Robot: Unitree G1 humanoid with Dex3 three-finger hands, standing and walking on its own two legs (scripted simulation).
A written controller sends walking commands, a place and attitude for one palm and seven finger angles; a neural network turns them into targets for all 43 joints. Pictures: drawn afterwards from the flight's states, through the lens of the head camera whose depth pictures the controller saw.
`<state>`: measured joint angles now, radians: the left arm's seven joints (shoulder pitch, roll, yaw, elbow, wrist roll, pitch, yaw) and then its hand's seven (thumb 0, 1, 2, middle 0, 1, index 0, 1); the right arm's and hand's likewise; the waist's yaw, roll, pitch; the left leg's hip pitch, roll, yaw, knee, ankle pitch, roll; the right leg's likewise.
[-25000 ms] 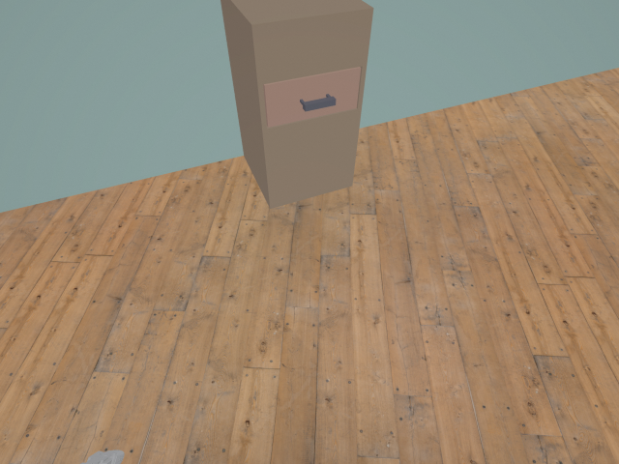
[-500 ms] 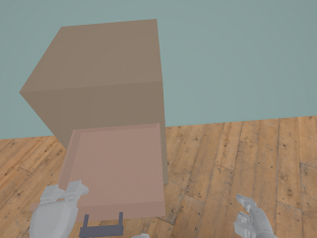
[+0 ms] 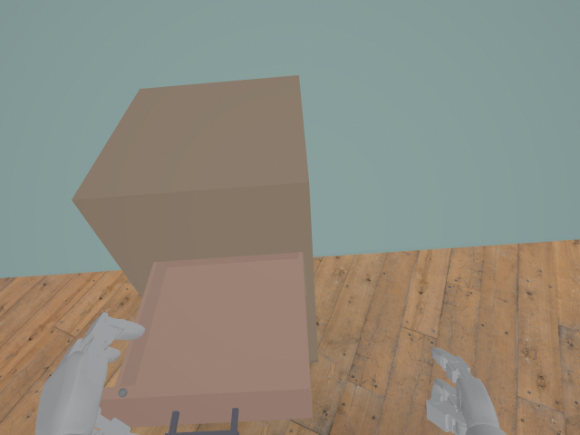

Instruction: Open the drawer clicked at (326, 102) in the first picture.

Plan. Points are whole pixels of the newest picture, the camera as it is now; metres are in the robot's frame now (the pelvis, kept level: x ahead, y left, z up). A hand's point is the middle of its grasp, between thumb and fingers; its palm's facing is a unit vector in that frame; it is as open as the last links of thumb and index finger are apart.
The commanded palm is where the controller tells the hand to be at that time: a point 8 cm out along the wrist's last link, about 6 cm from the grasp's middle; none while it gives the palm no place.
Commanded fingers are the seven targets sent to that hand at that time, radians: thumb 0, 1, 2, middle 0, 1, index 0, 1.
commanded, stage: draw the hand back to the body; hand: left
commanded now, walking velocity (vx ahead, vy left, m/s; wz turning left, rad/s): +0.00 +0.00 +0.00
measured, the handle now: (203, 428) +0.19 +0.20 -0.22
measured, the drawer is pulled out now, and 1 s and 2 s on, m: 0.28 0.28 0.28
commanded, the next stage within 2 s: step back with the hand held close in 0.92 s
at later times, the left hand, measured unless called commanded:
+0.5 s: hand (95, 319) +0.19 +0.22 +0.16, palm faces +0.36 -0.83 -0.41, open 10.5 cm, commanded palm +0.14 +0.27 +0.19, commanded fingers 0.00 0.55 0.75 -0.22 -0.52 -0.22 -0.52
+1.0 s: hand (91, 303) +0.20 +0.21 +0.19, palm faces +0.40 -0.82 -0.41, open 7.5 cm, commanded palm +0.14 +0.26 +0.21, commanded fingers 0.00 0.90 0.90 -0.20 -0.30 -0.20 -0.30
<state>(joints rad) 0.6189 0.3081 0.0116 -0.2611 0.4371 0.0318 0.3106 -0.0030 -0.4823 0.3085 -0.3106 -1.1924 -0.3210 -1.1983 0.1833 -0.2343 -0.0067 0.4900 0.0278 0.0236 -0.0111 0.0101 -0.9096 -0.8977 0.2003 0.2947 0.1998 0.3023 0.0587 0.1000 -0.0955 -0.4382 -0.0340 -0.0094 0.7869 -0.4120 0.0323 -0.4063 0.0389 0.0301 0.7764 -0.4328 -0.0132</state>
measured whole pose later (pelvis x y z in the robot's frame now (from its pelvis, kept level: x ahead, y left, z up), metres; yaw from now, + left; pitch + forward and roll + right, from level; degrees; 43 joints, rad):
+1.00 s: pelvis +0.02 -0.03 +0.03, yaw +1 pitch -2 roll +0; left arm 0.56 0.34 0.28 -0.49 -0.09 -0.07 0.11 0.02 0.86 0.89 -0.21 -0.32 -0.21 -0.32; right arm 0.19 -0.22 0.02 0.61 0.03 -0.10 -0.10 0.01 -0.91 -0.90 0.20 0.29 0.20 0.30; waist 0.05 0.07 -0.02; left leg -0.14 -0.01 -0.05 0.45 -0.28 -0.01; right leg -0.09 0.06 0.00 0.43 -0.30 -0.05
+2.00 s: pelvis -0.06 +0.01 +0.02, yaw +2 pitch +3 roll -3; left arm 0.63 0.40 0.38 -0.63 -0.04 -0.24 0.17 0.02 0.88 0.90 -0.21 -0.30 -0.21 -0.31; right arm 0.19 -0.21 -0.01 0.60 0.02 -0.07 -0.07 0.01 -0.91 -0.90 0.20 0.30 0.20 0.30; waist -0.01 -0.01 0.00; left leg -0.45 -0.02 -0.04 0.60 -0.20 0.04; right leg -0.38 0.04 -0.01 0.54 -0.22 0.01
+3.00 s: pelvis -0.26 -0.08 +0.03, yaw +4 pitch +2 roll +2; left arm 0.62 0.33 0.33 -0.52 -0.02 -0.19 0.17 0.02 0.88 0.90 -0.21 -0.30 -0.21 -0.31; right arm 0.30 -0.24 -0.03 0.66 0.01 -0.12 -0.08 0.01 -0.91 -0.90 0.20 0.30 0.20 0.30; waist -0.03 -0.03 -0.08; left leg -0.21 0.01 0.04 0.57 -0.41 0.04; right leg -0.35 -0.06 -0.08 0.49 -0.18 -0.02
